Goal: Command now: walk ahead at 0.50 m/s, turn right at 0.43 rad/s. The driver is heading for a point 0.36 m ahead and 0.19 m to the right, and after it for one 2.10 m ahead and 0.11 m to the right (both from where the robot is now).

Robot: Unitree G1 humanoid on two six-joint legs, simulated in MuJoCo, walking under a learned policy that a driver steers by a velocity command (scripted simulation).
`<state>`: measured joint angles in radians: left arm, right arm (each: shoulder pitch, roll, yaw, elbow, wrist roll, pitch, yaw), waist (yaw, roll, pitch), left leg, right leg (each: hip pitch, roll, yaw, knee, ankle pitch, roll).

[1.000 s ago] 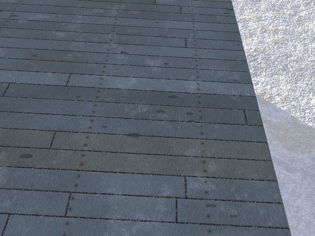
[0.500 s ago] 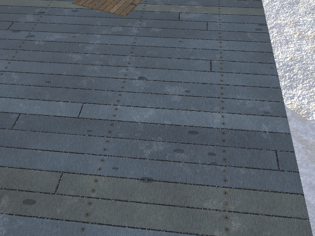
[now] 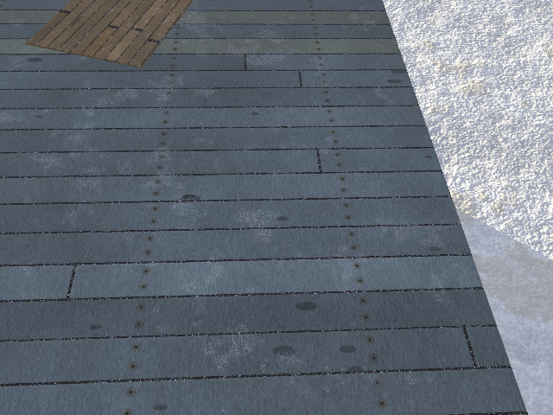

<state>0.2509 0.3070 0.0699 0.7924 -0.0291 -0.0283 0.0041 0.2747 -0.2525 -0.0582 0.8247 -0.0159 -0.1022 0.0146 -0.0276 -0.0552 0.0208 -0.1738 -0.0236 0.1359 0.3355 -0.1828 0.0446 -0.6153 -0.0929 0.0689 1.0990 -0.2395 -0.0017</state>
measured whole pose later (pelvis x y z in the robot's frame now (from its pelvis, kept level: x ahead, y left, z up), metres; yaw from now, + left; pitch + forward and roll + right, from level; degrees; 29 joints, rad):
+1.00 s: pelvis +0.49 -0.09 -0.01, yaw -17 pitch +0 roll -1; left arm 0.17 0.27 0.08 0.69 -0.01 0.02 0.04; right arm 0.14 -0.25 -0.05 0.79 0.01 -0.03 0.04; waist -0.01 -0.02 0.09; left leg -0.39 -0.06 -0.04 0.46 -0.08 0.05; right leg -0.42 0.04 0.08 1.03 -0.52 0.03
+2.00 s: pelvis +0.52 -0.09 +0.00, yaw +14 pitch +2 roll -1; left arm 0.20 0.30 0.08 0.70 -0.01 0.01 0.01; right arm 0.22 -0.25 -0.04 0.68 -0.01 0.01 -0.02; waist -0.01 -0.02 -0.02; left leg -0.23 -0.04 -0.05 0.44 -0.25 0.05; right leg -0.48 -0.03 0.00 0.87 -0.31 0.06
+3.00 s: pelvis +0.95 +0.04 +0.00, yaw +11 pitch +1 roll +3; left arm 0.17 0.30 0.04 0.70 -0.02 -0.05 0.00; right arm 0.33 -0.28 -0.06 0.82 -0.01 -0.10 0.02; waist -0.06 -0.05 0.01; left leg -0.07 -0.07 0.10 0.24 -0.20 0.05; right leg -0.71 -0.11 0.07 0.86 -0.04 0.01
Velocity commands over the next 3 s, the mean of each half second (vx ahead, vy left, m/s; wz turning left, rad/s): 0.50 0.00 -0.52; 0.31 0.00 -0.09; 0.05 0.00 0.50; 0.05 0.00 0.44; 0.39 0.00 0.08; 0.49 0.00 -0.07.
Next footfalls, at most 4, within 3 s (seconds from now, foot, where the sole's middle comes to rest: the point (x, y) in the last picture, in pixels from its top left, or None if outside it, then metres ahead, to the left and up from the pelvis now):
0.30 right None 0.32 -0.16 -0.78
0.80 left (293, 351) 0.65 -0.05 -0.78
1.24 right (376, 381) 0.57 -0.26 -0.78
1.70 left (270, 399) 0.53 0.01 -0.78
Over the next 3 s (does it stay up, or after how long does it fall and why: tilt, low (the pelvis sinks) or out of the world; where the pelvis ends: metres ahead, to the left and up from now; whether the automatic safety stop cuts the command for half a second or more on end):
stays up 0.95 0.04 0.00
